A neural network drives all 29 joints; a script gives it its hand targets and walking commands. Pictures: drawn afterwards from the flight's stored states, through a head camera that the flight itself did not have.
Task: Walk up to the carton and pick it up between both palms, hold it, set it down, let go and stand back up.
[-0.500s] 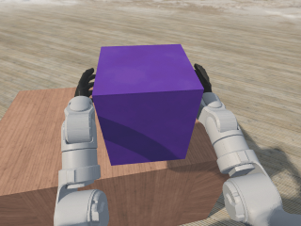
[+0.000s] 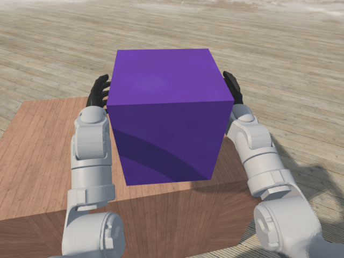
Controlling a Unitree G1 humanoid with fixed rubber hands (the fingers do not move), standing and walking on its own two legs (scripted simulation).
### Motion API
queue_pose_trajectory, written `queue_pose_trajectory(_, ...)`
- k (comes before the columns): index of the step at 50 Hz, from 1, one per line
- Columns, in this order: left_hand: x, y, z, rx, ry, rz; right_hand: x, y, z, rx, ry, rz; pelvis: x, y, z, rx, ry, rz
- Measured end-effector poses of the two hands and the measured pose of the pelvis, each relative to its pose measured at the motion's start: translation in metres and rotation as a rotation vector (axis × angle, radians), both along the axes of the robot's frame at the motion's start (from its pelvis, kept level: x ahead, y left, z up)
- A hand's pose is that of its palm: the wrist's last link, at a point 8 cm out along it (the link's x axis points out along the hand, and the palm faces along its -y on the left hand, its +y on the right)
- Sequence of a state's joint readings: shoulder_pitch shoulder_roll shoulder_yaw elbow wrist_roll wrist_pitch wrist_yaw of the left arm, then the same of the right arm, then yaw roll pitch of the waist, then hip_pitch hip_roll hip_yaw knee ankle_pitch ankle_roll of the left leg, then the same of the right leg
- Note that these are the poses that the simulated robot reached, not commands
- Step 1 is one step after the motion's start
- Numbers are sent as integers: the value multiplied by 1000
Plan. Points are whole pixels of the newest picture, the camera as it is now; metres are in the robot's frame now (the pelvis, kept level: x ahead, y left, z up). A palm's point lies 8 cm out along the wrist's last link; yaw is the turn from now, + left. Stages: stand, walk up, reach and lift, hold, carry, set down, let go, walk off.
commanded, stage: hold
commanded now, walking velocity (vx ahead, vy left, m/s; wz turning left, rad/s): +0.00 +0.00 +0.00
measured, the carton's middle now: (166, 118) +0.38 +0.01 +0.18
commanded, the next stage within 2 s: none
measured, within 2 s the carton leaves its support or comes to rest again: neither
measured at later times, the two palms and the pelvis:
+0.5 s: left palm (96, 111) +0.36 +0.16 +0.21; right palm (232, 107) +0.37 -0.14 +0.22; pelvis +0.00 +0.00 +0.00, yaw +0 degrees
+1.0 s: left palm (97, 109) +0.36 +0.16 +0.22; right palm (232, 104) +0.37 -0.14 +0.22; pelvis +0.00 +0.00 +0.00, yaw +0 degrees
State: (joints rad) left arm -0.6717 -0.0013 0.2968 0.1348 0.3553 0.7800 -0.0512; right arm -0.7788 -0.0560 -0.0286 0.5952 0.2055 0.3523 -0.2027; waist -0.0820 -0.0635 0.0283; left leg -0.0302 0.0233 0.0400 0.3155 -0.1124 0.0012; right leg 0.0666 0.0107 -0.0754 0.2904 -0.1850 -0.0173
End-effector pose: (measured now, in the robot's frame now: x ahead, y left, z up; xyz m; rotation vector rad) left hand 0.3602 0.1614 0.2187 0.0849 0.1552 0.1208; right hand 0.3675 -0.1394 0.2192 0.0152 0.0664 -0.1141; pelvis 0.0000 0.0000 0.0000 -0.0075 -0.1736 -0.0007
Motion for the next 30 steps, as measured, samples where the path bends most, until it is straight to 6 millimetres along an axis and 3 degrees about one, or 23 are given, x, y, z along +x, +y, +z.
queue_pose_trajectory(16, 2, 0, 2, -2, -18, 1, 2, 0, 6, -5, -19, 1, 5, 1, 0, 0, 3, 1)
queue_pose_trajectory(30, -1, 0, -2, 12, -6, 1, -1, 0, -3, 9, -6, 1, 3, 4, 0, 0, 0, 0)
